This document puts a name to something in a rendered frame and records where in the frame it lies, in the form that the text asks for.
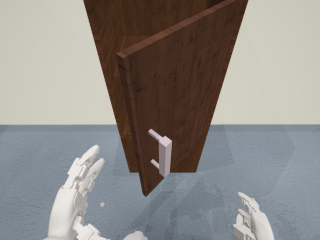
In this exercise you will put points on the handle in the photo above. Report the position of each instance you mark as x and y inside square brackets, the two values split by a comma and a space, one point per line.
[165, 150]

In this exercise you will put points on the left robot hand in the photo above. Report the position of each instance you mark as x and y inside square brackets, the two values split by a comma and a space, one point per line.
[71, 198]

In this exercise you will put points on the right robot hand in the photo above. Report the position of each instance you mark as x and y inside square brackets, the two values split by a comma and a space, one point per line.
[257, 226]

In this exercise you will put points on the cupboard door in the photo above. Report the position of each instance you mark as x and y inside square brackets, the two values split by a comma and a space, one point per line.
[170, 81]

